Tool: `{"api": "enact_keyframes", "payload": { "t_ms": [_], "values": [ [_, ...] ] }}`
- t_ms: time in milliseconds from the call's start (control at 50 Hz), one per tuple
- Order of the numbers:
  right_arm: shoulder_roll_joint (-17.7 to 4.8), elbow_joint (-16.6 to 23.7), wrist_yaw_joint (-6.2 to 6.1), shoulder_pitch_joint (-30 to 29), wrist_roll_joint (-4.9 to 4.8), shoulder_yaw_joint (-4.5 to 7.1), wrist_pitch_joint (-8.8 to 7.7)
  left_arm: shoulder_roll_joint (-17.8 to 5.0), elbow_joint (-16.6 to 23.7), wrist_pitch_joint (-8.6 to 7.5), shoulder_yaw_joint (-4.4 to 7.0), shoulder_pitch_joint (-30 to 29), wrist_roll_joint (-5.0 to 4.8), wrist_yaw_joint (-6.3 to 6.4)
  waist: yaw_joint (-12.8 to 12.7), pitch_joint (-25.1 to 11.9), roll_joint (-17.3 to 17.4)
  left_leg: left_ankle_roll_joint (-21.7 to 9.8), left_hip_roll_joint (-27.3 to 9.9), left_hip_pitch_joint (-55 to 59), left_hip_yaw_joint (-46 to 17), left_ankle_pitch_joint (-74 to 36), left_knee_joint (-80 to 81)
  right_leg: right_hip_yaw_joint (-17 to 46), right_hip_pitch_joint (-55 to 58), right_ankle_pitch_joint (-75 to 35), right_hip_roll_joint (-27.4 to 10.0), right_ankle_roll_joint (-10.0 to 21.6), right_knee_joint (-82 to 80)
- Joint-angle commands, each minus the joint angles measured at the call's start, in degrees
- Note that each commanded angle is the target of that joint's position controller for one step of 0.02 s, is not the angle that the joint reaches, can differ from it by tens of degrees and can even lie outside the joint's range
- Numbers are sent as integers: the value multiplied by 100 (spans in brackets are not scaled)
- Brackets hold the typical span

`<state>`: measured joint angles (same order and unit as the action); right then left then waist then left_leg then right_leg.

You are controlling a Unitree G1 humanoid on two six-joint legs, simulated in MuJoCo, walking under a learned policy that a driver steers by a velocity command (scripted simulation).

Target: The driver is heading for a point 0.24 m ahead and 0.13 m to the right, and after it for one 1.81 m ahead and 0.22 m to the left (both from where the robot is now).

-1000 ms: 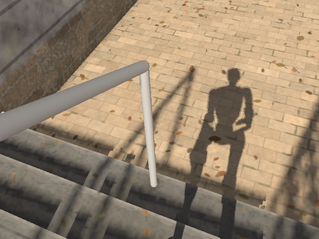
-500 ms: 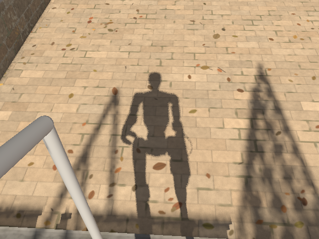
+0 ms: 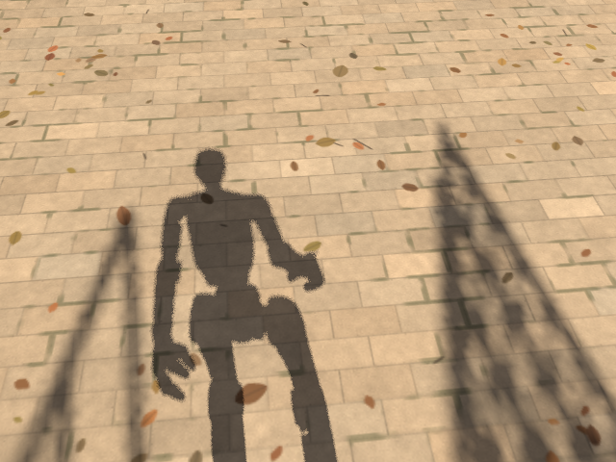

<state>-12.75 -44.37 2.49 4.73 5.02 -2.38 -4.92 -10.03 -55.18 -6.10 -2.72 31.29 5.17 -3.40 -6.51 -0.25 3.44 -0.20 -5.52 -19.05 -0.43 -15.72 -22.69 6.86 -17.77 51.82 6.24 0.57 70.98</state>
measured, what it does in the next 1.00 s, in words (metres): goes down: right foot, then left foot 0.16 m lower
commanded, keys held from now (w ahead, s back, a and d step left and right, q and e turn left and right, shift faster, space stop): w+e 0.08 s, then e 0.32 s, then q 0.60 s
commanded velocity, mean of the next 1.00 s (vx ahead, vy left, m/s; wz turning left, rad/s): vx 0.16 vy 0.00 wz -0.14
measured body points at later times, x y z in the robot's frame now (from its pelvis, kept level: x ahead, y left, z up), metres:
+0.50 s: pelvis +0.21 +0.01 -0.09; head +0.22 +0.02 +0.36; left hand +0.44 +0.21 -0.18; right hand +0.18 -0.26 -0.21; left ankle +0.09 +0.14 -0.74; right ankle +0.21 -0.10 -0.78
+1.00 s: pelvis +0.35 +0.07 -0.22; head +0.40 +0.08 +0.23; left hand +0.45 +0.33 -0.35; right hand +0.48 -0.20 -0.33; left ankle +0.43 +0.14 -0.95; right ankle +0.27 -0.07 -0.66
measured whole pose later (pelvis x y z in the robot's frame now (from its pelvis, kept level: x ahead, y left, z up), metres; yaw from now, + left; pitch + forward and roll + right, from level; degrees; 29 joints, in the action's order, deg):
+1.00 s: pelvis +0.35 +0.07 -0.22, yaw -3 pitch +4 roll -1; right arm -14.1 -47.3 1.0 5.8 0.2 2.5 2.2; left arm -14.0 -46.4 -0.4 2.6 12.2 -2.1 5.6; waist -1.2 1.9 -0.9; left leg -3.5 2.5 -26.5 -0.4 7.4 -29.7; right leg 0.7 -48.2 42.5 -4.8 -5.9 116.3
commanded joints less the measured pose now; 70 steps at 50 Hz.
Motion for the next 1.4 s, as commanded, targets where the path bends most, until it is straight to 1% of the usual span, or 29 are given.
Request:
{"api": "enact_keyframes", "payload": {
  "t_ms": [20, 40, 60, 80, 100, 140, 160, 200, 260, 360, 400, 460, 480, 500, 520, 540, 560, 600, 660, 720, 800, 820, 860, 900, 920, 980, 1060, 1160, 1400],
  "values": [
    [-1764, -821, -59, 3494, 38, 736, -100, -276, 230, 56, -35, 569, -31, -369, 1310, -1286, 1065, -1627, -1297, 5112, -341, -3582, -1516, 846, -2773, -1118, -85, 9, 3007],
    [-1861, -604, 60, 3586, 333, 703, -75, 42, 147, -10, 43, 1719, -371, -422, 784, -2260, 1067, -2144, -2017, 6129, -1111, -5963, -2589, 300, -4394, -580, 157, -3, 5085],
    [-1883, -553, 144, 3571, 505, 732, 91, -522, 609, 0, 163, 904, -521, -448, 1230, -1556, 597, -2282, -2528, 5369, -2375, -4499, -1791, 356, -5649, -942, 82, -123, 5715],
    [-1715, -605, 186, 2899, 289, 703, 118, -821, 976, 29, 252, -258, -418, -268, 1162, -466, 416, -2145, -2626, 3968, -2745, -1162, -1123, 68, -6539, -1597, -438, -172, 5788],
    [-726, -478, 190, 2179, 105, 377, 30, -598, 1039, 58, 163, -650, -214, -113, 711, 221, -508, -1708, -2175, 2318, -2055, 1267, -576, 358, -6027, -2880, -1043, 91, 4581],
    [198, -389, 78, 1561, 81, 134, -165, -156, 999, 142, 47, -506, -159, -73, 15, 778, -483, -1435, -1758, -233, -1026, -11, 78, 250, -4112, -3978, -1660, 221, 2950],
    [196, -468, -82, 1367, -70, 160, -369, -36, 828, 198, 28, -345, -4, -126, -31, 789, -213, -1290, -1195, -646, -481, 286, 244, 97, -3655, -4585, -1689, 235, 1766],
    [-273, -666, -323, 1680, -170, 214, -622, -458, 866, 198, 205, -951, -101, -288, 474, 550, 24, -1335, -897, -763, 197, 115, 413, -340, -2773, -5666, -1457, -16, -198],
    [-873, -872, -347, 1850, 104, 357, -540, -662, 1091, 162, 400, -1145, -237, -358, 263, -2, -171, -1060, -1217, 90, 383, -1991, -329, -126, -2482, -5644, -1373, -24, -30],
    [-874, -745, -589, 2208, -112, 446, -429, -775, 1755, 81, 545, -2089, -41, -152, 696, 154, -46, -857, -1411, 1727, 617, -2087, -1147, -539, -3344, -4150, -1151, 82, -157],
    [-1099, -545, -715, 2021, -275, 612, -414, -707, 2004, 60, 497, -2405, -167, -134, 790, 247, 5, -566, -1332, 2052, 731, -2524, -1294, -868, -3225, -3423, -1027, -24, -1075],
    [-1760, 39, -341, 716, -10, 847, -442, -1241, 1215, -135, 876, -469, -382, 12, -366, -83, -326, -273, -780, -974, 1010, -2177, -2896, -1510, 1450, -4708, -138, 138, -2173],
    [-1149, 239, 3, 558, 63, 715, -425, -1728, 652, -250, 999, 762, -310, 152, -743, -877, -1774, 336, 97, -2901, 1113, 2803, -5209, -62, 3923, -8572, -1131, 1392, -2855],
    [-527, 449, 349, 743, -202, 525, -429, -1550, 716, -252, 871, 1487, -124, 162, -672, -2249, -1465, 438, 692, -3827, 225, 6781, -6401, 2165, 5009, -9916, -2764, 2820, -3224],
    [-343, 766, 303, -39, -538, 490, -341, -1478, 672, -289, 880, 1164, 86, 211, -862, -996, -303, 224, 635, -4200, -636, 6314, -5797, 2615, 3532, -9386, -3055, 2635, -3824],
    [-305, 893, 190, -96, -516, 503, -274, -1321, 665, -301, 797, 233, -240, 173, -241, -283, -545, 134, 273, -4153, -636, 5916, -5395, 2294, 2146, -7942, -3019, 2331, -3840],
    [-460, 647, 90, 317, -267, 544, -186, -637, 845, -203, 510, -969, -581, 86, 479, -324, -631, 136, -77, -3521, -500, 5594, -5047, 1484, 1039, -7338, -2678, 1885, -3482],
    [-117, -281, 127, 1965, 241, 441, 26, -217, 1330, -21, 241, -2081, -416, 61, 1237, -100, -887, 26, 24, -1029, -109, 2552, -4578, -303, -2055, -6236, -1804, 1261, -3430],
    [-365, -271, 96, 1509, 80, 520, 60, -907, 1418, -168, 345, -2349, -47, 266, 937, -236, -365, 124, -21, -137, -50, -673, -2758, -901, -2836, -2989, -1693, 475, -3230],
    [-649, 149, -6, -38, -58, 568, 78, -670, 768, -171, 165, -1161, -43, 315, 218, 220, -832, 266, -32, -809, -15, -302, -1380, -142, -1789, -2097, -2369, 614, -2667],
    [-512, 356, -205, -596, 42, 496, 264, -1161, 509, -14, 299, -614, -168, 431, -286, 433, -946, 77, -183, -1484, -194, 300, -12, 1174, -564, -1777, -3059, 754, -2552],
    [-593, 491, 54, -1187, -1285, 682, 352, -1448, 645, 311, 736, -1198, -835, 705, -188, 371, -661, -48, 308, -868, 4, -26, 299, -103, -923, -3189, -2179, 661, -1637],
    [-542, -144, 148, 428, -903, 771, 453, -1065, 616, 504, 722, -1215, -830, 938, 517, -413, -609, -213, 756, 1090, 755, -1012, 48, -1077, -1511, -3828, -1930, 385, -359],
    [-1662, -521, 94, 1776, -607, 1068, 464, -430, 1056, 400, 628, -1256, -650, 818, 1028, -1394, 1370, -1327, -844, 4200, -886, -4976, -1145, -1572, -4175, 72, -1082, -640, 3897],
    [-1726, -440, 10, 1845, -611, 1030, 516, -447, 1300, 328, 544, -1541, -753, 734, 1251, -2134, 1253, -1865, -1444, 4617, -1813, -4664, -1209, -990, -4967, 196, -1103, -762, 5209],
    [-1520, 19, -303, 861, -378, 769, 769, -339, 1748, 436, 410, -2429, -751, 983, 1101, -2019, -305, -1974, -1944, 3021, -2868, -488, -237, -214, -5237, -1371, -1161, -640, 4948],
    [-1023, 367, -417, 320, -310, 446, 872, -705, 1819, 843, 653, -2394, -669, 1048, 774, -857, -439, -1462, -878, 650, -2226, 1634, -219, -336, -4460, -3008, -782, -561, 4241],
    [-705, 802, -778, 633, -375, 174, 999, -127, 2793, 919, 507, -3377, -535, 805, 872, -500, 249, -1612, -393, 405, -2632, 1564, -427, -321, -4880, -3958, -304, -988, 4414],
    [-1110, 1663, -1096, 671, -564, 627, 1161, -107, 3510, 814, 339, -4344, -413, 536, 1037, -713, 678, -1228, 11, 874, -3064, 2899, 173, -246, -2564, -3881, -351, -832, 34]
  ]
}}
Keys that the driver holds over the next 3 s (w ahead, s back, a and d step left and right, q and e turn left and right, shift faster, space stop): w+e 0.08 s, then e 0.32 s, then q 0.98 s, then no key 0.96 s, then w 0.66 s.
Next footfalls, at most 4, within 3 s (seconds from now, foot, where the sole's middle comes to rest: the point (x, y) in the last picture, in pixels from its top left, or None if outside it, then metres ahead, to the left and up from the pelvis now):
0.46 right None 0.25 -0.11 -0.82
0.86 left None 0.47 0.14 -0.98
1.54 right None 0.45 -0.12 -0.98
2.14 left None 0.23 0.09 -0.82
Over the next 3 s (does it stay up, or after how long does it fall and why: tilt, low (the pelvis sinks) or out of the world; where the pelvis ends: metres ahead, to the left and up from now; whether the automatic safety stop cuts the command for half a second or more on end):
stays up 0.54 -0.03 -0.21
